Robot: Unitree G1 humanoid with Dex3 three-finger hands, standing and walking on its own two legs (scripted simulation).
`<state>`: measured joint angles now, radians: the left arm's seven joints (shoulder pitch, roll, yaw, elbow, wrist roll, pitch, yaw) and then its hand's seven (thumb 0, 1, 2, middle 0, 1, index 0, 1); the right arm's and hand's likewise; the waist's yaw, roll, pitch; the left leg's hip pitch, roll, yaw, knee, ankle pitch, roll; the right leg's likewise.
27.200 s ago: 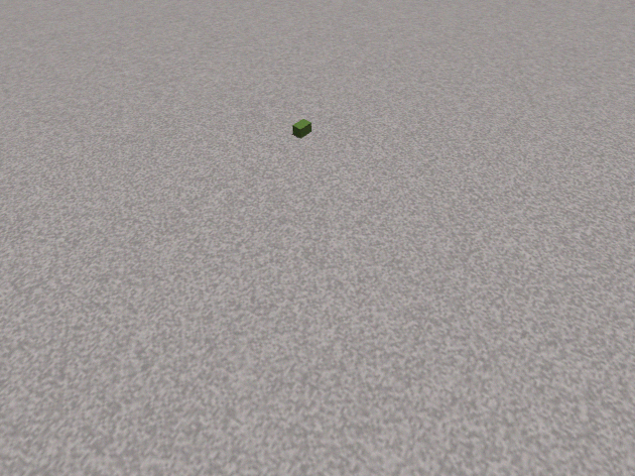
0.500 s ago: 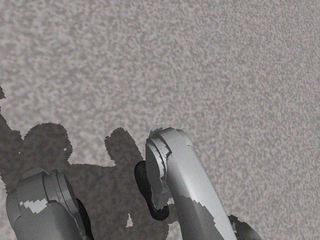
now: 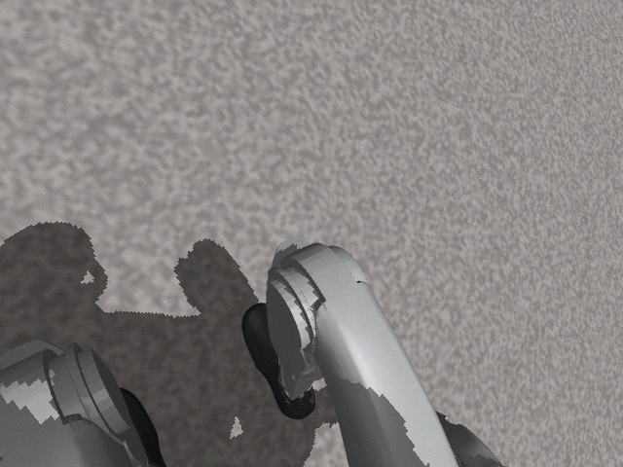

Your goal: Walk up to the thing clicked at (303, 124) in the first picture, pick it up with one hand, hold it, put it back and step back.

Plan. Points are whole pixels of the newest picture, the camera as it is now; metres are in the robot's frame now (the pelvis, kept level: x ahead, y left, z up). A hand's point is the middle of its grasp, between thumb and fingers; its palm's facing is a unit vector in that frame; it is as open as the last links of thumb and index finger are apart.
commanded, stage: rest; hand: left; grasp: from above
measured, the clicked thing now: out of the picture +0.53 +0.29 -0.24
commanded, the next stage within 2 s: open in 0.98 s
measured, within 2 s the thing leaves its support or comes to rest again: rests again in 1.22 s
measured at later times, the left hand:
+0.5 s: hand out of the picture +0.52 +0.29 -0.23, palm faces -0.44 -0.12 -0.89, open 8.6 cm
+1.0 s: hand out of the picture +0.52 +0.29 -0.24, palm faces -0.44 -0.13 -0.89, open 8.6 cm
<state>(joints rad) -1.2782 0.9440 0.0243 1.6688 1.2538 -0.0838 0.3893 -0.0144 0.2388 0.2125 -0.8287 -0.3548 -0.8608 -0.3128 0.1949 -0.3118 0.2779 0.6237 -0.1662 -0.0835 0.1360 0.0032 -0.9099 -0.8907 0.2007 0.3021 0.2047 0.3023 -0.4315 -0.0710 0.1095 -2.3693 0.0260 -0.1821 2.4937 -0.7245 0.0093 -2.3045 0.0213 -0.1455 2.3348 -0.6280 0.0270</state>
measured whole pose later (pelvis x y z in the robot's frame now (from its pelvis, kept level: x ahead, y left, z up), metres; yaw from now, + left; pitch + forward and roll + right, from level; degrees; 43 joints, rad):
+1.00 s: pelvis +0.00 +0.01 +0.00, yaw -3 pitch +31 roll -14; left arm -1.30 1.06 0.02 1.72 1.25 -0.10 0.46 -0.01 0.23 0.22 -0.83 -0.35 -0.86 -0.31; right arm 0.17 -0.35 0.36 0.59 -0.19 -0.16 0.18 0.00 -0.92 -0.90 0.20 0.30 0.20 0.30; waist -0.48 -0.13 0.18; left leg -2.37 0.03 -0.22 2.52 -0.73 0.02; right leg -2.28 0.04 -0.18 2.32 -0.62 0.04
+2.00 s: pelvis -0.01 +0.01 +0.00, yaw -3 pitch +31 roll -15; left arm -1.31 1.11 0.01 1.70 1.24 -0.11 0.45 0.00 -0.30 0.80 -0.26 -0.85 -0.26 -0.85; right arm 0.15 -0.36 0.39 0.58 -0.20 -0.15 0.16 0.00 -0.90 -0.90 0.20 0.30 0.20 0.30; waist -0.49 -0.14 0.21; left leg -2.36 0.03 -0.23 2.51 -0.72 0.02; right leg -2.27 0.04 -0.19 2.30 -0.61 0.05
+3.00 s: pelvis -0.02 +0.00 +0.02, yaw +3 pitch +33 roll -10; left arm -1.24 0.88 -0.04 1.40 1.24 -0.11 0.18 0.00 -0.42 0.94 -0.21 -0.92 -0.19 -0.93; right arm 0.22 -0.34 0.22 0.59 -0.13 0.07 0.06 0.00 -0.91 -0.90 0.20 0.30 0.20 0.30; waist -0.39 -0.03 0.03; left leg -2.34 0.01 -0.15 2.39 -0.63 0.01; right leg -2.27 0.00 -0.12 2.25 -0.57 0.02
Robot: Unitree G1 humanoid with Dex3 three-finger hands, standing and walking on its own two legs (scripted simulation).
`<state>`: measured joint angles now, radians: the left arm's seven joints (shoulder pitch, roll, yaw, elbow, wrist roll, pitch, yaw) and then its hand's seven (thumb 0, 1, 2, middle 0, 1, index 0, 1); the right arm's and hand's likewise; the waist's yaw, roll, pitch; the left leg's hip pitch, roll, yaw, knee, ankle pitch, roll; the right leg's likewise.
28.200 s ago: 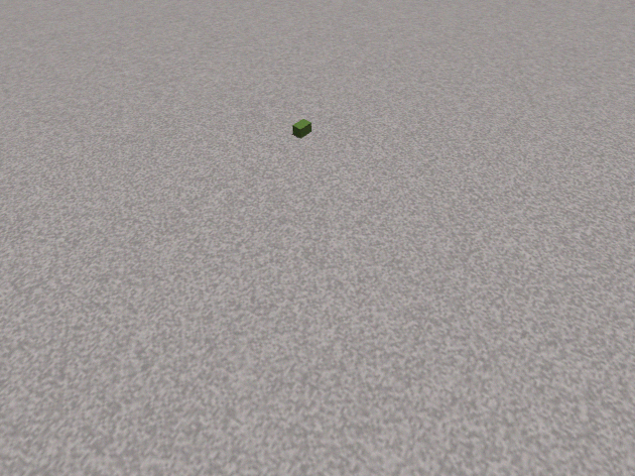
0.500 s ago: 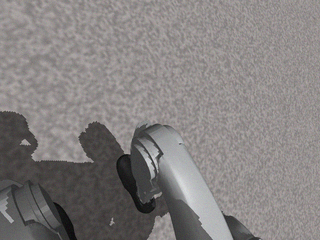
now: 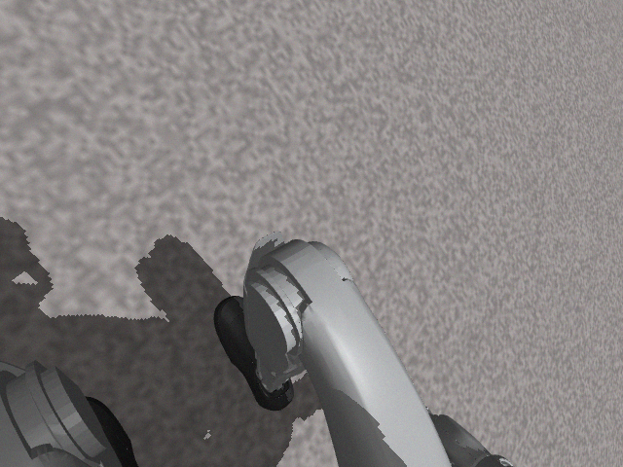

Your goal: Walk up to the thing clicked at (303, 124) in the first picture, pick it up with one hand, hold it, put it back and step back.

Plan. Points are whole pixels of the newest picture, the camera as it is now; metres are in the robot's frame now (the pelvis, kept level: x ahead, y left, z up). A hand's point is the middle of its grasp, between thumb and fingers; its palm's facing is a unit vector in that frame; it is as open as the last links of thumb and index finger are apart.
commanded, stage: open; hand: left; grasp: from above
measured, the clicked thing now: out of the picture +0.52 +0.31 -0.27
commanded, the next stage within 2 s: withdraw in 1.02 s
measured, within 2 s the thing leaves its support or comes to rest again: rests again in 0.22 s
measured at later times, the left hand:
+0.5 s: hand out of the picture +0.52 +0.31 -0.23, palm faces -0.43 -0.15 -0.89, open 10.5 cm
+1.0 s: hand out of the picture +0.52 +0.31 -0.24, palm faces -0.43 -0.15 -0.89, open 12.9 cm
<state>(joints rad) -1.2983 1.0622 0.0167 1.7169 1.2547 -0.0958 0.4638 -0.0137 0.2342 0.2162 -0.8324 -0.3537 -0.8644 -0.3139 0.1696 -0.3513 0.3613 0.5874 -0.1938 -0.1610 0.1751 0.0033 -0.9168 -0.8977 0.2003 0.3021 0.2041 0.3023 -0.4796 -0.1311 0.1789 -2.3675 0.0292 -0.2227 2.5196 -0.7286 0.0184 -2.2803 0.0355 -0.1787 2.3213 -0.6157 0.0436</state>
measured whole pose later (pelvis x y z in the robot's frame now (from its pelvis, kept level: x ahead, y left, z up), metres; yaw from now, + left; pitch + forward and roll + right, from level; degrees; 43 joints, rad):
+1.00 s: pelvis +0.00 +0.00 +0.00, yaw -1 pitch +31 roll -15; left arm -1.31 1.11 0.01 1.70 1.24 -0.11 0.45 0.00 -0.30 0.80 -0.26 -0.85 -0.26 -0.85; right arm 0.15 -0.36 0.39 0.58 -0.20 -0.15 0.16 0.00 -0.90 -0.90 0.20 0.30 0.20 0.30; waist -0.49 -0.14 0.21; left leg -2.36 0.03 -0.23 2.51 -0.72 0.02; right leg -2.27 0.04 -0.19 2.30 -0.61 0.05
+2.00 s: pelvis -0.02 -0.01 +0.02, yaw +5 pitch +33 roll -10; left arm -1.24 0.88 -0.04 1.40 1.24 -0.11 0.18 0.00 -0.42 0.94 -0.21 -0.92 -0.19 -0.93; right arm 0.22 -0.34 0.22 0.59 -0.13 0.07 0.06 0.00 -0.91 -0.90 0.20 0.30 0.20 0.30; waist -0.39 -0.03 0.03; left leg -2.34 0.01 -0.15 2.39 -0.63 0.01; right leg -2.27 0.00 -0.12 2.25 -0.57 0.02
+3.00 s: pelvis +0.01 -0.01 +0.26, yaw +13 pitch +26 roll -4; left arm -0.21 0.33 0.03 0.50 0.18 0.23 0.09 0.01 0.89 0.90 -0.21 -0.31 -0.21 -0.30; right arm 0.14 -0.23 0.03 0.60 0.04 -0.05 -0.04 0.01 -0.91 -0.90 0.20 0.30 0.21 0.30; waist -0.10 0.02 -0.20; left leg -1.49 0.01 -0.07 1.64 -0.61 0.00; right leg -1.46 -0.01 -0.06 1.57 -0.58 0.01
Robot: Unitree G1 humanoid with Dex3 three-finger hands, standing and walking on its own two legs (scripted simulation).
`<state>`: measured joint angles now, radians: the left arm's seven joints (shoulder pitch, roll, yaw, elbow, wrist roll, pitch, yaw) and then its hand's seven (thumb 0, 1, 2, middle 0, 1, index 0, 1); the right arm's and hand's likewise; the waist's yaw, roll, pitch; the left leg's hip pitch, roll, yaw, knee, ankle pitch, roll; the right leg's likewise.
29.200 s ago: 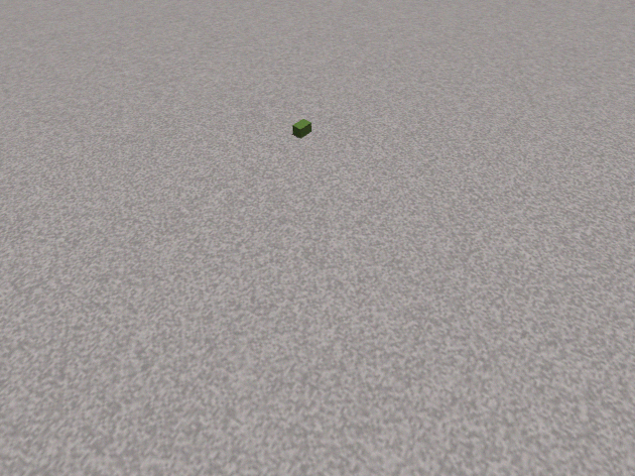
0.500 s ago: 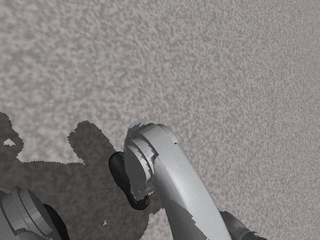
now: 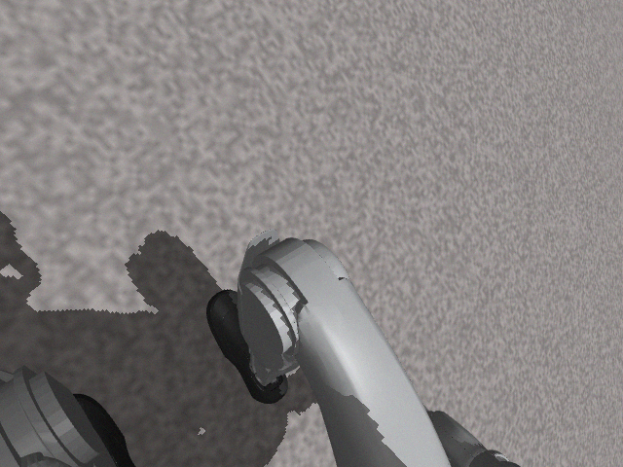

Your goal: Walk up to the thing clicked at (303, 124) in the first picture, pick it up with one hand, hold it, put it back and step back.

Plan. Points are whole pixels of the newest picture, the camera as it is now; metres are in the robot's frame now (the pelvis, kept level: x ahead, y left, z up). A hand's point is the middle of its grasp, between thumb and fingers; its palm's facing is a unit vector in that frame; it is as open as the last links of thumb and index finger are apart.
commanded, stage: open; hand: left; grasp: from above
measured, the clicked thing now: out of the picture +0.53 +0.32 -0.29
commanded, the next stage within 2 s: withdraw in 0.02 s
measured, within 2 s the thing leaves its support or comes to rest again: neither
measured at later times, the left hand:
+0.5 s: hand out of the picture +0.55 +0.34 -0.14, palm faces -0.28 -0.08 -0.96, open 13.8 cm
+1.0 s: hand out of the picture +0.52 +0.31 -0.11, palm faces -0.40 -0.08 -0.91, open 13.4 cm
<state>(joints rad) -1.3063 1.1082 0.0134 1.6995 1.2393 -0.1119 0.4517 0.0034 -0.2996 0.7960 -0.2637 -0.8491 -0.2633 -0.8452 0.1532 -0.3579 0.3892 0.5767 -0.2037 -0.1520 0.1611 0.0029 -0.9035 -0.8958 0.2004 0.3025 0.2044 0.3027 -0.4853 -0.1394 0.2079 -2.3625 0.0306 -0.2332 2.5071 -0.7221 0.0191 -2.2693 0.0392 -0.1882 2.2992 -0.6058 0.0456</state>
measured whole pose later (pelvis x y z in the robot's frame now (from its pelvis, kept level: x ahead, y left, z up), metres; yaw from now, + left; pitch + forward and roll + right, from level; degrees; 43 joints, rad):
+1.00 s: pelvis -0.01 -0.01 +0.02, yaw +6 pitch +33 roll -10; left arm -1.24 0.88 -0.04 1.40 1.24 -0.11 0.18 0.00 -0.42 0.94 -0.21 -0.92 -0.19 -0.93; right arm 0.22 -0.34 0.22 0.59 -0.13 0.07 0.06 0.00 -0.91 -0.90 0.20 0.30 0.20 0.30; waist -0.39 -0.03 0.03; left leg -2.34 0.01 -0.15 2.39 -0.63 0.01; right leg -2.27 0.00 -0.12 2.25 -0.57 0.02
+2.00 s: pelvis +0.02 -0.01 +0.25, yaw +14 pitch +26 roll -4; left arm -0.21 0.33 0.03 0.50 0.18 0.23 0.09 0.01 0.89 0.90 -0.21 -0.31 -0.21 -0.30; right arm 0.14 -0.23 0.03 0.60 0.04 -0.05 -0.04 0.01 -0.91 -0.90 0.20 0.30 0.21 0.30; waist -0.10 0.02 -0.20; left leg -1.49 0.01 -0.07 1.64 -0.61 0.00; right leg -1.46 -0.01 -0.06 1.57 -0.58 0.01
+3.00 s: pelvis +0.09 +0.01 +0.40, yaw +16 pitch +10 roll -3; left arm 0.50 0.23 0.02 -0.12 -0.05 0.44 0.02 0.01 0.91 0.90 -0.20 -0.30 -0.20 -0.30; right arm 0.28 -0.22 0.04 0.53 0.01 -0.22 -0.18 0.02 -0.91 -0.89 0.20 0.30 0.21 0.30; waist -0.04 0.04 -0.16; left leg -0.67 0.02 -0.06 1.01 -0.51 -0.01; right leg -0.63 0.00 -0.07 0.93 -0.47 0.01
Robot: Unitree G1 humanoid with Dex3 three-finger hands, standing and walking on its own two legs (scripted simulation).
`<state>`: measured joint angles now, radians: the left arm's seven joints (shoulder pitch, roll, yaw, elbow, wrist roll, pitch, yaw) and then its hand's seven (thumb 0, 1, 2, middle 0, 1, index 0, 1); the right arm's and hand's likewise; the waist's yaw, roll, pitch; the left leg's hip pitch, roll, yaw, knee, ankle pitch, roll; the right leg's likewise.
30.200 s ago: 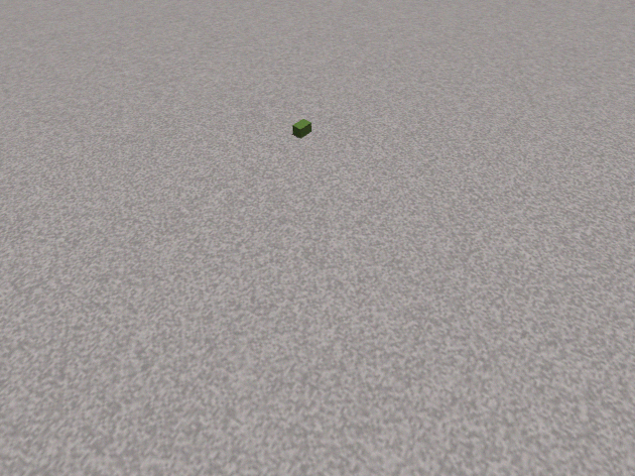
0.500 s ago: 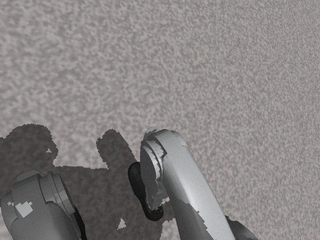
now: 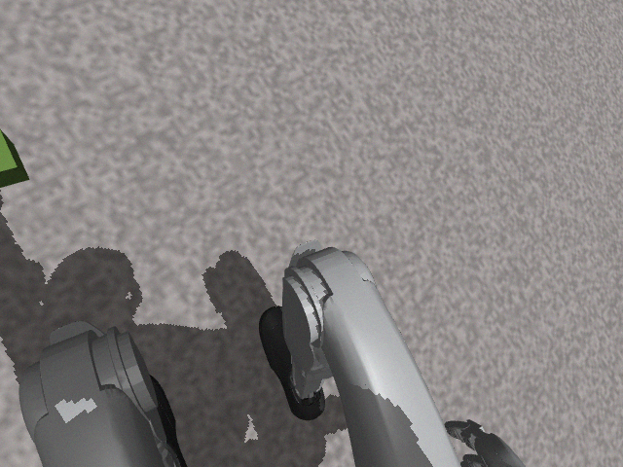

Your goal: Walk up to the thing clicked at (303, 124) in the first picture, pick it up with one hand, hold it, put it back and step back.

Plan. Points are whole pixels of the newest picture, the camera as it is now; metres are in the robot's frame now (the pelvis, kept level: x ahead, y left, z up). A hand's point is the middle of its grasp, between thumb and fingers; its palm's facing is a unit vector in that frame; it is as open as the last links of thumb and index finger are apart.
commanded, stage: withdraw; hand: left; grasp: from above
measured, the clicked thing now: out of the picture +0.57 +0.28 -0.31
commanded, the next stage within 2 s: home in 0.04 s
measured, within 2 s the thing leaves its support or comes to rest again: neither
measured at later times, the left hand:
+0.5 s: hand out of the picture +0.51 +0.28 -0.08, palm faces -0.30 -0.34 -0.89, open 11.0 cm
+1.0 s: hand out of the picture +0.33 +0.23 +0.13, palm faces +0.00 -0.90 -0.44, open 7.4 cm
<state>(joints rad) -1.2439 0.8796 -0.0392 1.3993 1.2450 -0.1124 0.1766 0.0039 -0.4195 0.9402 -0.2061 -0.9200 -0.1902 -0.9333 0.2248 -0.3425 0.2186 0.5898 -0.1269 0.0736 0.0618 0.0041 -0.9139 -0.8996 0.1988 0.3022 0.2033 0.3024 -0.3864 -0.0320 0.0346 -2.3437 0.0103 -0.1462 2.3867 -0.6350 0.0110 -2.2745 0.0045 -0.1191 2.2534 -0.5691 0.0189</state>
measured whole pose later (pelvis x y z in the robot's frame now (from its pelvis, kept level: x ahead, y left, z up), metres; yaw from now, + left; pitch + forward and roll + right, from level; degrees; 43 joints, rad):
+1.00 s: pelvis +0.03 +0.00 +0.24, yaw +8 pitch +26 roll -4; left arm -0.21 0.33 0.03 0.50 0.18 0.23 0.09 0.01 0.89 0.90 -0.21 -0.31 -0.21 -0.30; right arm 0.14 -0.23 0.03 0.60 0.04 -0.05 -0.04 0.01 -0.91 -0.90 0.20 0.30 0.21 0.30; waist -0.10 0.02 -0.20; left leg -1.49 0.01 -0.07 1.64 -0.61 0.00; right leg -1.46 -0.01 -0.06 1.57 -0.58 0.01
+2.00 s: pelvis +0.11 +0.01 +0.38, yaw +11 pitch +10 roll -3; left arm 0.50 0.23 0.02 -0.12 -0.05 0.44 0.02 0.01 0.91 0.90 -0.20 -0.30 -0.20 -0.30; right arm 0.28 -0.22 0.04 0.53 0.01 -0.22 -0.18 0.02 -0.91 -0.89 0.20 0.30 0.21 0.30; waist -0.04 0.04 -0.16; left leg -0.67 0.02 -0.06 1.01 -0.51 -0.01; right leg -0.63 0.00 -0.07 0.93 -0.47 0.01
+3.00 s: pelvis +0.11 +0.01 +0.38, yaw +10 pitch +10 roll -3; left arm 0.50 0.23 0.02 -0.12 -0.05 0.44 0.02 0.01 0.91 0.90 -0.20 -0.30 -0.20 -0.30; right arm 0.29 -0.22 0.04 0.54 0.01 -0.23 -0.18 0.02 -0.91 -0.89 0.20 0.30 0.21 0.30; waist -0.04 0.04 -0.16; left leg -0.68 0.02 -0.06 1.02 -0.51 0.00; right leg -0.64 0.00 -0.06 0.94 -0.48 0.01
